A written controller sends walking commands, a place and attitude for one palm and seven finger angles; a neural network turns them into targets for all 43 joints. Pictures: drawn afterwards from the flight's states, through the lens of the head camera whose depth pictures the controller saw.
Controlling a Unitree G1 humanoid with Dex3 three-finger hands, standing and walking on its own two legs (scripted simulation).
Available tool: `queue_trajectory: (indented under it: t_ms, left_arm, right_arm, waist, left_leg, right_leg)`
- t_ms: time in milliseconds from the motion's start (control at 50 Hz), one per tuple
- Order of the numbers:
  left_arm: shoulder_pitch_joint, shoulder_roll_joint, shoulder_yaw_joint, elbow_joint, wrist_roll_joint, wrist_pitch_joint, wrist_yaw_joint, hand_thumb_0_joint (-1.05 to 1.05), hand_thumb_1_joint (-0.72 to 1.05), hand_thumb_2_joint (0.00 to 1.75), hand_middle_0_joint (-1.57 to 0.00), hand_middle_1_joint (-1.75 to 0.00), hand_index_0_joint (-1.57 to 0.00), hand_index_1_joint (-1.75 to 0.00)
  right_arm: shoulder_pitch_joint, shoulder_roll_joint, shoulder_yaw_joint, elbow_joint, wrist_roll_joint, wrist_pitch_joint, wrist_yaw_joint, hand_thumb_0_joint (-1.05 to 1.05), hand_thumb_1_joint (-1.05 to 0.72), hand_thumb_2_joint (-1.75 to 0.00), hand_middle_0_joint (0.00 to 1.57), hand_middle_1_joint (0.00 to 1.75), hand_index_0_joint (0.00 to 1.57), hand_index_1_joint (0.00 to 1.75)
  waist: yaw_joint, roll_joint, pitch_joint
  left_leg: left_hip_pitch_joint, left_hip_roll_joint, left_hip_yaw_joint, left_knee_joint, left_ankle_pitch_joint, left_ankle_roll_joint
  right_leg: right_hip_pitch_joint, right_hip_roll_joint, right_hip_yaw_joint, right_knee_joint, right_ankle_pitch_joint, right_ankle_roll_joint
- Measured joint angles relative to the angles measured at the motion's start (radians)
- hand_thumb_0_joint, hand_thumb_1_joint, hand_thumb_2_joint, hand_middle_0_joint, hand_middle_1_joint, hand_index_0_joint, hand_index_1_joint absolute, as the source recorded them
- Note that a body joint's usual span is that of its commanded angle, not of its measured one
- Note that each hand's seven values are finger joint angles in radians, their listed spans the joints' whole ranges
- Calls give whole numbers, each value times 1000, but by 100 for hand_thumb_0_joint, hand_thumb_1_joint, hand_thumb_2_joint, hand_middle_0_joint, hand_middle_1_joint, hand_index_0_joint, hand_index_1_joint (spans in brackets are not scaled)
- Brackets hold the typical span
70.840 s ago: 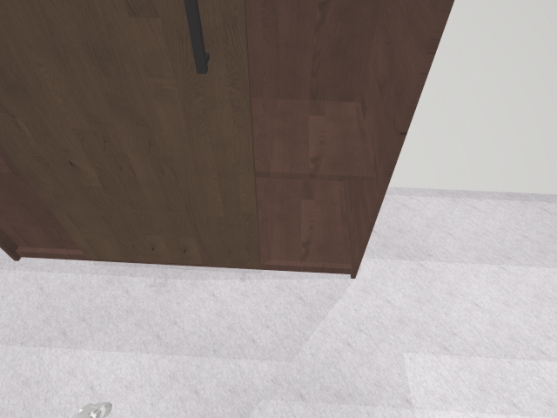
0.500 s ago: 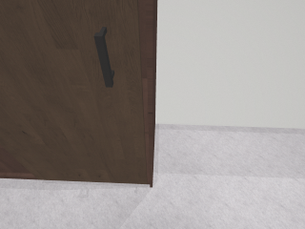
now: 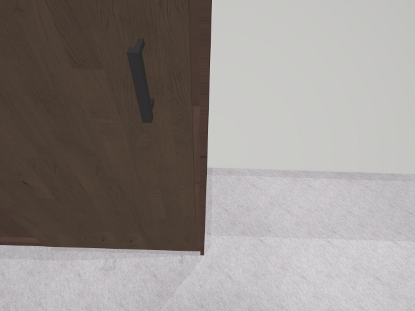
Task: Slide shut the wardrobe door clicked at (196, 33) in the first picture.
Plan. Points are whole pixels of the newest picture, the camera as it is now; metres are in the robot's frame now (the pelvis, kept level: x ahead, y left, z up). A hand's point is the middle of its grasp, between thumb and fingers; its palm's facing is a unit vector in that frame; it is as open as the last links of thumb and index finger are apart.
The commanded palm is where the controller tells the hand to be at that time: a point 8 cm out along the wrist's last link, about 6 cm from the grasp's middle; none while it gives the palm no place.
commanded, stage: look again from close up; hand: left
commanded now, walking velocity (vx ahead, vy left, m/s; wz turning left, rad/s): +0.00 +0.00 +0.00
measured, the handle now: (144, 82) +0.47 +0.16 +0.21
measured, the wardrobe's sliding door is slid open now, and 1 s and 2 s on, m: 0.02 0.02 0.02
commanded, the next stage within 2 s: raise the hand with hooked fingers in 0.82 s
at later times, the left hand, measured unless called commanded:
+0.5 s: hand out of the picture +0.02 +0.19 -0.17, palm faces +0.01 -0.97 -0.22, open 7.4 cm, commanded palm none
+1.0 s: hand out of the picture +0.09 +0.18 -0.13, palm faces +0.19 -0.96 -0.20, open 7.4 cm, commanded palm +0.11 +0.23 -0.05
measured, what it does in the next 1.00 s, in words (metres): stands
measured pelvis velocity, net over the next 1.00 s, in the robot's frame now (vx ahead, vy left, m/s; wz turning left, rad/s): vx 0.01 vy -0.01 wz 0.01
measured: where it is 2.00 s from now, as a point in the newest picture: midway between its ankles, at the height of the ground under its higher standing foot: outside the picture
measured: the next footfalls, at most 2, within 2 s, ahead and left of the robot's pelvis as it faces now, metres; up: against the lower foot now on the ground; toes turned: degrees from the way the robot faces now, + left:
none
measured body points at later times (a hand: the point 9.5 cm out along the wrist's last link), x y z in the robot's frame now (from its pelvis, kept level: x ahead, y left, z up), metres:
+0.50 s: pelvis +0.01 +0.00 +0.00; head +0.02 +0.00 +0.45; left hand +0.02 +0.24 -0.15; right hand +0.04 -0.24 -0.15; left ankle -0.01 +0.11 -0.74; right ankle -0.02 -0.11 -0.74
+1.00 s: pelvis +0.01 -0.01 +0.00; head +0.02 -0.01 +0.45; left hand +0.08 +0.23 -0.11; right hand +0.05 -0.26 -0.15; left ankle -0.01 +0.11 -0.74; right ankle -0.02 -0.11 -0.74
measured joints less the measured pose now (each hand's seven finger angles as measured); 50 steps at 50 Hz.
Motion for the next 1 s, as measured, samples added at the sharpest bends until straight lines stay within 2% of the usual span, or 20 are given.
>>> queue_trajectory:
  t_ms: [320,660,940,960,980,1000]
  left_arm:
    - [2,15,1,21,2,-1,-3,1,90,90,-20,-30,-20,-30]
    - [-26,30,3,10,0,-4,-6,1,90,90,-20,-30,-20,-30]
    - [-19,19,2,14,1,-9,3,0,90,90,-20,-30,-20,-30]
    - [27,12,25,-135,-41,43,0,1,90,90,-20,-30,-20,-30]
    - [80,9,49,-338,-74,76,4,1,90,90,-20,-30,-20,-30]
    - [124,10,59,-515,-99,53,19,2,90,89,-20,-31,-20,-30]
  right_arm:
    - [-49,-20,-1,4,2,-1,-2,1,-91,-90,20,30,20,30]
    - [-42,-28,2,21,1,2,0,1,-90,-90,20,30,20,30]
    - [-34,-28,2,21,3,6,0,1,-90,-90,20,30,20,30]
    - [-18,-30,2,-26,18,-1,-5,1,-90,-90,20,30,20,30]
    - [6,-30,3,-82,31,-36,-23,1,-90,-90,20,30,20,30]
    - [29,-29,0,-132,36,-81,-40,1,-90,-90,20,30,20,30]
  waist:
    - [10,-2,4]
    - [3,0,2]
    - [3,9,1]
    - [0,12,11]
    - [6,7,22]
    - [12,2,23]
  left_leg:
    - [24,3,1,-24,1,-4]
    - [35,7,-5,-48,12,-13]
    - [21,20,-13,-34,10,-22]
    - [11,23,-16,-16,1,-22]
    - [8,18,-17,-9,-3,-20]
    - [3,12,-17,-5,-2,-20]
  right_leg:
    - [23,4,1,-25,2,-2]
    - [34,9,-5,-42,7,-10]
    - [33,21,-15,-53,12,-17]
    - [27,23,-18,-43,10,-16]
    - [19,18,-18,-23,3,-17]
    - [5,11,-18,0,-8,-18]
